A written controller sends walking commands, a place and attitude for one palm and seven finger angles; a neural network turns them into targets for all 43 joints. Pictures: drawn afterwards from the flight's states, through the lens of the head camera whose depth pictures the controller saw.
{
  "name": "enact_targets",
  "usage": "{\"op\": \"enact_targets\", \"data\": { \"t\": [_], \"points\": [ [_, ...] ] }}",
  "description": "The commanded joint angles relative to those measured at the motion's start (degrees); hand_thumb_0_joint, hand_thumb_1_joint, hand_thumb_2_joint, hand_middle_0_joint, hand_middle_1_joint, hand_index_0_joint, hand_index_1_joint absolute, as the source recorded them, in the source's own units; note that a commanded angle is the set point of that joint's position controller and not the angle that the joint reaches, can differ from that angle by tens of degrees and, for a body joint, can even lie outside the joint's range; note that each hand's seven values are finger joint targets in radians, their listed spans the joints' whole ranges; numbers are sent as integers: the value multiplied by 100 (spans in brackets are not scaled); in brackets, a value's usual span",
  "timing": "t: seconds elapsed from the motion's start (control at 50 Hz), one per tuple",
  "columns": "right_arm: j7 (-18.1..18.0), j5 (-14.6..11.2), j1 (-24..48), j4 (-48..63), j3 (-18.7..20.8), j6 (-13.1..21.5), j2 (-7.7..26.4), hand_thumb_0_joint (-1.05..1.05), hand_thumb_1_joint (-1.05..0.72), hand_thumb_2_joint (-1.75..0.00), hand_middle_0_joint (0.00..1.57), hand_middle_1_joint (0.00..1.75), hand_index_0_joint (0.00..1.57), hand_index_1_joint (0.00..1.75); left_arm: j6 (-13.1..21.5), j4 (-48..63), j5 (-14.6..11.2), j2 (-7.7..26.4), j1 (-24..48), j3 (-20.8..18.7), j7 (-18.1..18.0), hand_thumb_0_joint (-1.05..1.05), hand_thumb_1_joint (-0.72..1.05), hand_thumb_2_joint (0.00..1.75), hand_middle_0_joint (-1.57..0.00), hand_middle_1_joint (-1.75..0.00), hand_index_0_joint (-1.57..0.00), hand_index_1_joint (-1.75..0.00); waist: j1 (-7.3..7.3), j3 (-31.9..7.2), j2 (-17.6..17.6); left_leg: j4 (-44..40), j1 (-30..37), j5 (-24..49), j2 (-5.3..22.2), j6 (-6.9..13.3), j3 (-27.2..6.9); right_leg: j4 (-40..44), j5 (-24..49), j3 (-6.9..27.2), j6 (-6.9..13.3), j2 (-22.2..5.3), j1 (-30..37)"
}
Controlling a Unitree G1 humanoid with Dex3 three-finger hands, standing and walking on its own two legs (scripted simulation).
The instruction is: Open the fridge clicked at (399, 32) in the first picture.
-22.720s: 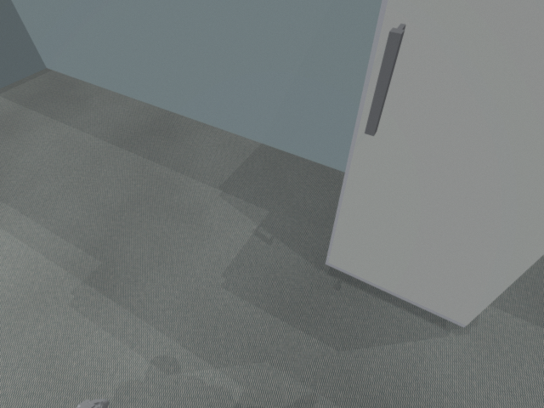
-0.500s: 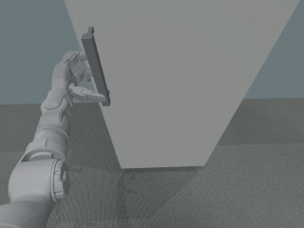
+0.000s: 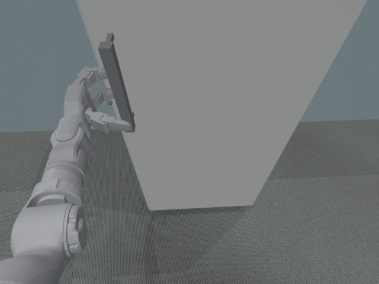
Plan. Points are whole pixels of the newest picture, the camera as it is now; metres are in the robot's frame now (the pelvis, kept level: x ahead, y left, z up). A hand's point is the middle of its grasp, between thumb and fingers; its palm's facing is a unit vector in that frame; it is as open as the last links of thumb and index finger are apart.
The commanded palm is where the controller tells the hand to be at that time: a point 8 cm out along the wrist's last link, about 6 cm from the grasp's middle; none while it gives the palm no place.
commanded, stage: slide the fingers in behind the handle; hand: left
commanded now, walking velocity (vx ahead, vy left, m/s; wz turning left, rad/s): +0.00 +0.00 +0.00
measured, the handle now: (121, 88) +0.51 +0.15 +0.14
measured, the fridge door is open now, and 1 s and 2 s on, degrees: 0 0 0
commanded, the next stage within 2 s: grip the handle and tug to test in 1.38 s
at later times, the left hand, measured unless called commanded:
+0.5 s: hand (117, 102) +0.46 +0.15 +0.14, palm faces +0.03 -1.00 +0.02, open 14.0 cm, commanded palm +0.43 +0.20 +0.14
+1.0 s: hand (128, 102) +0.46 +0.12 +0.14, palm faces +0.03 -1.00 +0.01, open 14.0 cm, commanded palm +0.43 +0.18 +0.14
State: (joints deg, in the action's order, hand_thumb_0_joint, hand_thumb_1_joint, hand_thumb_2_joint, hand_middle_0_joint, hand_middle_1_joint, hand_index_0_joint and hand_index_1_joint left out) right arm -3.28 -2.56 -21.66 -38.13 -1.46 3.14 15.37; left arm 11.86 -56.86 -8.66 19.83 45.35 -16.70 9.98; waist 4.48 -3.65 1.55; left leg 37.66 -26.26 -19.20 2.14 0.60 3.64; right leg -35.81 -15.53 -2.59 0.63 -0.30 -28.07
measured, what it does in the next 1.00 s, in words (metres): stands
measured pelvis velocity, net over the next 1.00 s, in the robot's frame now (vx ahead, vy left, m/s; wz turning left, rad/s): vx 0.01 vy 0.00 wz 0.00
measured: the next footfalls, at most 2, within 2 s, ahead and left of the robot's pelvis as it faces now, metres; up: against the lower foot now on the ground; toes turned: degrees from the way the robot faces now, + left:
none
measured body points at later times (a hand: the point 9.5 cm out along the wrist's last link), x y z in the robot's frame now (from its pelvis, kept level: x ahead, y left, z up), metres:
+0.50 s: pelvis +0.01 +0.00 +0.00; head +0.05 +0.00 +0.45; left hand +0.45 +0.20 +0.14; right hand +0.10 -0.25 -0.11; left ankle -0.01 +0.11 -0.72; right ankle +0.02 -0.11 -0.72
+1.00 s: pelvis +0.01 +0.00 +0.00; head +0.04 -0.01 +0.45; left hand +0.45 +0.18 +0.14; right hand +0.09 -0.26 -0.12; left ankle -0.01 +0.11 -0.72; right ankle +0.02 -0.11 -0.72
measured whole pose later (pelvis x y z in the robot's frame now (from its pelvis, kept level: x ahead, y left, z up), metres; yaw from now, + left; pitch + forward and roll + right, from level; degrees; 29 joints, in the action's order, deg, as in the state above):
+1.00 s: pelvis +0.01 +0.00 +0.00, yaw +0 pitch +6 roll +0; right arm -2.7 -2.0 -19.1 -38.7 -1.0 2.7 14.2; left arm 8.9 -50.0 -7.5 12.7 42.5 -12.1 2.7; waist 3.3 -3.7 1.8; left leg 35.6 -22.8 -19.1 1.9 0.3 3.5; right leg -34.5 -15.9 -2.6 0.8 -0.3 -24.9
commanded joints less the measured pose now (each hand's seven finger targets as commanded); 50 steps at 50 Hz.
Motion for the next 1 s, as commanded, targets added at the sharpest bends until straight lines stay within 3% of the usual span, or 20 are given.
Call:
{"op": "enact_targets", "data": {
  "t": [0.0, 0.04, 0.06, 0.14, 0.18, 0.22, 0.26, 0.32, 0.36, 0.46, 0.5, 0.54, 0.56, 0.64, 0.68, 0.74, 0.78, 0.86, 0.88, 0.98],
  "points": [
    [-68, 0, -97, 604, 304, 218, 803, 0, -90, -90, 20, 30, 20, 30, 423, 1650, -54, 1304, 2831, -192, -127, 0, -50, 30, -30, -120, -30, -120, -22, -1956, 26, -508, 791, 1180, -159, 110, -274, 367, 1407, 139, 61, 144, 1040],
    [-61, -6, -62, 586, 282, 232, 770, 0, -90, -90, 20, 30, 20, 30, 387, 1687, -51, 1071, 2866, 10, -139, 0, -50, 30, -30, -120, -30, -120, 19, -1857, 62, -520, 828, 1252, -158, 90, -298, 357, 1468, 106, 75, 144, 986],
    [-61, 2, -88, 608, 304, 239, 780, 0, -90, -90, 20, 30, 20, 30, 393, 1731, -69, 1003, 2762, 35, -160, 0, -50, 30, -30, -120, -30, -120, -1, -1937, -87, -494, 877, 1370, -150, 103, -296, 340, 1528, 88, 73, 148, 1042],
    [-34, -10, -9, 613, 295, 230, 768, 0, -90, -90, 20, 30, 20, 30, 234, 1703, -54, 878, 2490, 72, -188, 0, -50, 30, -30, -120, -30, -120, -69, -1878, -5, -521, 901, 1500, -145, 66, -296, 326, 1650, 68, 92, 143, 1037],
    [-23, -8, 4, 602, 294, 226, 749, 0, -90, -90, 20, 30, 20, 30, 205, 1816, -51, 624, 2660, 296, -234, 0, -50, 30, -30, -120, -30, -120, 8, -1796, -6, -518, 987, 1570, -134, 65, -339, 336, 1632, 42, 82, 142, 916],
    [-11, 1, 28, 610, 297, 215, 750, 0, -90, -90, 20, 30, 20, 30, 156, 1844, -77, 684, 2545, 164, -294, 0, -50, 30, -30, -120, -30, -120, -54, -1851, -45, -510, 1007, 1611, -142, 60, -320, 333, 1704, 45, 91, 141, 996],
    [-28, 11, 18, 608, 302, 185, 765, 0, -90, -90, 20, 30, 20, 30, 129, 1769, -69, 753, 2461, 115, -351, 0, -50, 30, -30, -120, -30, -120, -35, -1784, -392, -517, 901, 1594, -137, 87, -317, 354, 1713, 34, 68, 135, 1099],
    [-8, 20, 95, 635, 289, 184, 711, 0, -90, -90, 20, 30, 20, 30, 154, 1993, -22, 661, 2536, 171, -392, 0, -50, 30, -30, -120, -30, -120, -87, -1866, -51, -503, 990, 1707, -157, 71, -278, 319, 1857, 75, 83, 126, 1107],
    [-14, 24, 55, 640, 305, 167, 725, 0, -90, -90, 20, 30, 20, 30, 160, 1994, -5, 699, 2449, 155, -408, 0, -50, 30, -30, -120, -30, -120, -77, -1896, -233, -484, 974, 1811, -150, 85, -281, 310, 1941, 51, 78, 127, 1207],
    [-44, 29, 83, 626, 298, 135, 724, 0, -90, -90, 20, 30, 20, 30, 142, 1943, 8, 816, 2541, 69, -415, 0, -50, 30, -30, -120, -30, -120, -75, -1894, -166, -504, 934, 1699, -164, 89, -268, 338, 1896, 78, 79, 116, 1249],
    [-26, 20, 142, 656, 296, 152, 661, 0, -90, -90, 20, 30, 20, 30, 176, 2260, 7, 495, 2624, 343, -406, 0, -50, 30, -30, -120, -30, -120, -75, -2120, 182, -468, 1176, 1934, -166, 62, -269, 297, 2056, 88, 97, 124, 1212],
    [-13, 13, 114, 588, 310, 181, 658, 0, -90, -90, 20, 30, 20, 30, 140, 2167, -44, 195, 2683, 547, -419, 0, -50, 30, -30, -120, -30, -120, 19, -1968, -15, -468, 1232, 1928, -137, 53, -313, 333, 1988, 39, 82, 150, 1048],
    [-25, 24, 63, 581, 319, 177, 693, 0, -90, -90, 20, 30, 20, 30, 116, 1997, -84, 317, 2542, 395, -448, 0, -50, 30, -30, -120, -30, -120, -9, -1897, -281, -477, 1133, 1936, -132, 70, -331, 342, 1983, 12, 79, 156, 1125],
    [-2, 27, 106, 548, 308, 164, 667, 0, -90, -90, 20, 30, 20, 30, 62, 2009, -7, 238, 2683, 481, -518, 0, -50, 30, -30, -120, -30, -120, -18, -1866, -13, -519, 1087, 1710, -170, 62, -287, 369, 1855, 42, 81, 132, 1068],
    [1, 49, 83, 556, 319, 154, 687, 0, -90, -90, 20, 30, 20, 30, 103, 2063, 13, 510, 2506, 211, -610, 0, -50, 30, -30, -120, -30, -120, -110, -2034, -169, -506, 1050, 1845, -175, 76, -284, 332, 2001, 57, 82, 130, 1267],
    [38, 44, 124, 600, 324, 169, 645, 0, -90, -90, 20, 30, 20, 30, 134, 2269, 32, 186, 2371, 461, -619, 0, -50, 30, -30, -120, -30, -120, -98, -2077, -190, -510, 1118, 1975, -165, 76, -243, 326, 2166, 58, 78, 139, 1326],
    [31, 29, 142, 586, 314, 142, 656, 0, -90, -90, 20, 30, 20, 30, 99, 2133, 43, 172, 2402, 501, -638, 0, -50, 30, -30, -120, -30, -120, -49, -1802, -212, -548, 1021, 1798, -156, 78, -256, 381, 1995, 43, 70, 138, 1223],
    [-10, 51, 151, 561, 316, 133, 680, 0, -90, -90, 20, 30, 20, 30, 100, 2077, 43, 434, 2605, 267, -725, 0, -50, 30, -30, -120, -30, -120, -94, -1800, -306, -599, 923, 1485, -185, 92, -262, 437, 1718, 71, 74, 122, 1298],
    [-4, 50, 188, 580, 308, 146, 642, 0, -90, -90, 20, 30, 20, 30, 118, 2157, 48, 350, 2629, 320, -737, 0, -50, 30, -30, -120, -30, -120, -76, -1912, -153, -580, 991, 1518, -198, 102, -218, 437, 1815, 112, 65, 117, 1312],
    [5, 50, 180, 580, 297, 157, 645, 0, -90, -90, 20, 30, 20, 30, 196, 2004, 84, 406, 2373, 283, -725, 0, -50, 30, -30, -120, -30, -120, -112, -1815, -334, -600, 864, 1527, -192, 100, -204, 428, 1903, 107, 59, 118, 1407]
  ]
}}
